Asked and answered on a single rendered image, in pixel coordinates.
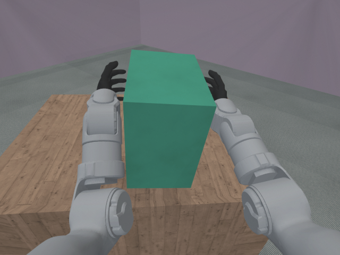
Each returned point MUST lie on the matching pedestal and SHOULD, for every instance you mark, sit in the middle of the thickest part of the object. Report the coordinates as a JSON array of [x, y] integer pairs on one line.
[[38, 175]]

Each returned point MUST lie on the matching robot left upper arm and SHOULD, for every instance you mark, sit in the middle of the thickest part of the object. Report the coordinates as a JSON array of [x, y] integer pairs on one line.
[[98, 218]]

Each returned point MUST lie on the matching left robot forearm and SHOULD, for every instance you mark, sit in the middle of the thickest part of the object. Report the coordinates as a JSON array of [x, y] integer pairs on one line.
[[101, 143]]

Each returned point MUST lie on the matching right robot hand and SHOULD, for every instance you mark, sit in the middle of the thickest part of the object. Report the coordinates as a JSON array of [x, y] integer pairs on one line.
[[218, 88]]

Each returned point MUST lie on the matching left robot hand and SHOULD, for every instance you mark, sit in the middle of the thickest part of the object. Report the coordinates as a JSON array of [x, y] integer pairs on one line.
[[106, 82]]

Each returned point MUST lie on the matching right robot forearm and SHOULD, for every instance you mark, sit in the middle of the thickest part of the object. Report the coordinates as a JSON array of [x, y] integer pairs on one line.
[[252, 160]]

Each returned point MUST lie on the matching carton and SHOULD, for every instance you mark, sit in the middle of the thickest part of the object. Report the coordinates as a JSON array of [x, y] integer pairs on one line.
[[168, 110]]

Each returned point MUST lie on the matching robot right upper arm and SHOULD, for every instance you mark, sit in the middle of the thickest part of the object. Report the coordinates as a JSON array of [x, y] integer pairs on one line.
[[279, 210]]

